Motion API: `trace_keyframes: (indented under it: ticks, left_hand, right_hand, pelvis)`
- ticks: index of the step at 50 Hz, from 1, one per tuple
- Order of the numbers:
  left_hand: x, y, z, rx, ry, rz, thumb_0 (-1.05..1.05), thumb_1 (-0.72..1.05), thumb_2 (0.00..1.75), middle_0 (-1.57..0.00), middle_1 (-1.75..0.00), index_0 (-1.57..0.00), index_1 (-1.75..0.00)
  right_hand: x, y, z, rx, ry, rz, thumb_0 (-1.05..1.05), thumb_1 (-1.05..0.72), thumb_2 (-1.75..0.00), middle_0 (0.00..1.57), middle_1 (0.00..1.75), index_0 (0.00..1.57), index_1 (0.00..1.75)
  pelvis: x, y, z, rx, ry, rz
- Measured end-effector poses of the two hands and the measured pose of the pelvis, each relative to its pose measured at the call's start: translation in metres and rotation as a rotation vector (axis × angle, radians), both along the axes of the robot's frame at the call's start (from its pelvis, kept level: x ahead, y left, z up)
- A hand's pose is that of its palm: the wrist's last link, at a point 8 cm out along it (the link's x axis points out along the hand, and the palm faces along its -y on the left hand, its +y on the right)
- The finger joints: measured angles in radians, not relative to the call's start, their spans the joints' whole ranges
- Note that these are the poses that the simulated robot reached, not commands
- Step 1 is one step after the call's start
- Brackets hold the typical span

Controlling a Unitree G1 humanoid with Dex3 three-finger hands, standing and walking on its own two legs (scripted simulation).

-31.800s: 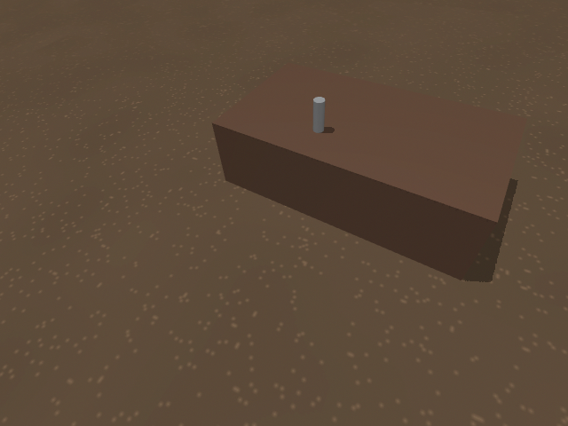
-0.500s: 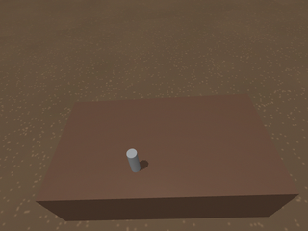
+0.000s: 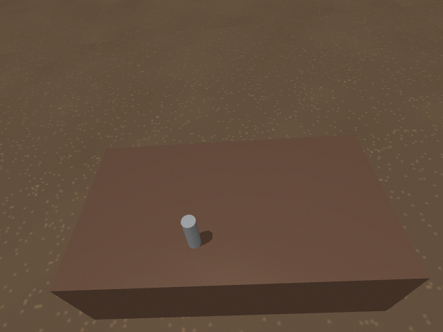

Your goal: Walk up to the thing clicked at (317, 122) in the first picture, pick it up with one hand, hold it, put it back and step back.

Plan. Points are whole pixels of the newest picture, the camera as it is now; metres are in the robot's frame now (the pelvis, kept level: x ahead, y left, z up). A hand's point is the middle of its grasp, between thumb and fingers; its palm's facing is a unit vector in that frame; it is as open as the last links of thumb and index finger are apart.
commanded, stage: stand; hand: left
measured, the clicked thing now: (191, 232) +0.50 +0.16 -0.35
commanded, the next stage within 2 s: step back in 0.62 s
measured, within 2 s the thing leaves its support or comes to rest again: neither
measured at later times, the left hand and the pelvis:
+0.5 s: hand out of the picture +0.07 +0.25 -0.16, palm faces -0.01 -0.94 -0.34, open 7.4 cm; pelvis +0.00 +0.00 +0.00, yaw +0 degrees
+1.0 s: hand out of the picture +0.10 +0.30 -0.18, palm faces +0.00 -0.92 -0.40, open 7.4 cm; pelvis -0.05 +0.03 -0.03, yaw +1 degrees
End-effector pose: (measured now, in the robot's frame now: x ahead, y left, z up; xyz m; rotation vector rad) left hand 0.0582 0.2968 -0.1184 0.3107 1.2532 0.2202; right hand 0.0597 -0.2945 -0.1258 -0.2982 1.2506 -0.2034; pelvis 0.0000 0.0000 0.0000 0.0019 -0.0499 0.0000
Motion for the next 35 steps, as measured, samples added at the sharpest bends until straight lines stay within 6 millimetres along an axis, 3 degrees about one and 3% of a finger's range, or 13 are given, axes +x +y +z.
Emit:
trace_keyframes:
  ticks: [31, 35]
  left_hand:
    - [0.0068, -0.0036, -0.0011, -0.007, 0.002, -0.012, 0.00, 0.91, 0.90, -0.21, -0.30, -0.20, -0.30]
    - [0.0087, 0.0023, -0.0026, 0.003, -0.010, 0.008, 0.00, 0.91, 0.90, -0.21, -0.30, -0.21, -0.30]
  right_hand:
    - [0.0011, -0.0051, 0.0015, -0.003, 0.015, -0.004, 0.00, -0.91, -0.89, 0.21, 0.30, 0.20, 0.30]
    - [0.0042, -0.0088, -0.0012, -0.002, 0.009, -0.019, 0.00, -0.91, -0.89, 0.21, 0.30, 0.20, 0.30]
  pelvis:
    - [0.0047, -0.0031, 0.0002, -0.001, 0.013, -0.001]
    - [-0.0031, -0.0026, -0.0041, -0.006, 0.022, 0.003]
